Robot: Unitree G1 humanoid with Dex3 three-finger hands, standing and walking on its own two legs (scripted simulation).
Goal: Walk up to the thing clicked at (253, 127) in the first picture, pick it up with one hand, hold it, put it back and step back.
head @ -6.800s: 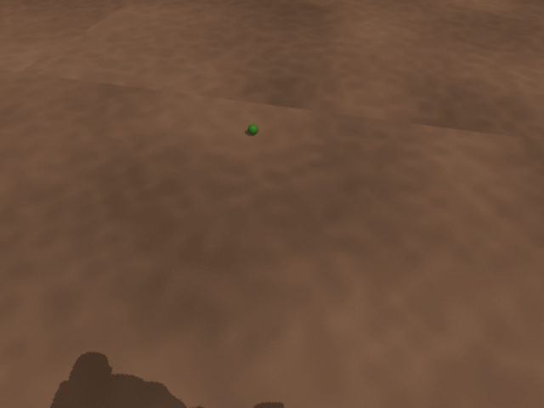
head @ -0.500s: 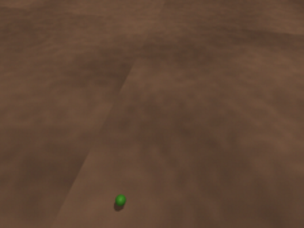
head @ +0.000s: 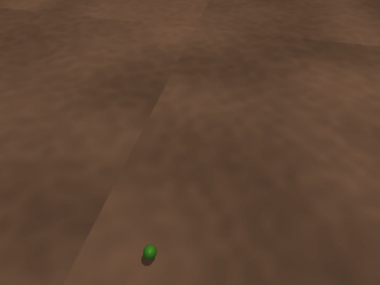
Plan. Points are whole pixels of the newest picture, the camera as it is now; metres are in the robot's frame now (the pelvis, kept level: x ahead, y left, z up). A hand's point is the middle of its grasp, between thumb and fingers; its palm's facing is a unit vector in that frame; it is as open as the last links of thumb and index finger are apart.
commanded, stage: stand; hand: left
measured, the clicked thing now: (149, 251) +0.43 +0.21 -0.75
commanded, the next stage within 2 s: none
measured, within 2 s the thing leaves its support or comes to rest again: neither
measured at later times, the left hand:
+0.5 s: hand out of the picture +0.08 +0.24 -0.15, palm faces -0.02 -0.94 -0.34, open 7.4 cm
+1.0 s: hand out of the picture +0.08 +0.23 -0.15, palm faces -0.03 -0.94 -0.34, open 7.4 cm
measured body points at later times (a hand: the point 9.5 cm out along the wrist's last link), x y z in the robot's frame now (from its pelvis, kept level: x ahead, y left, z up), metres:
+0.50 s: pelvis +0.00 -0.02 +0.00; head +0.01 -0.02 +0.45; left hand +0.08 +0.29 -0.13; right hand +0.08 -0.31 -0.14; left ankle +0.00 +0.13 -0.75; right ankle -0.01 -0.13 -0.75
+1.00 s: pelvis +0.00 -0.03 +0.00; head +0.01 -0.03 +0.45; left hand +0.08 +0.27 -0.13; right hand +0.07 -0.33 -0.14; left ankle +0.00 +0.13 -0.75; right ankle -0.01 -0.13 -0.75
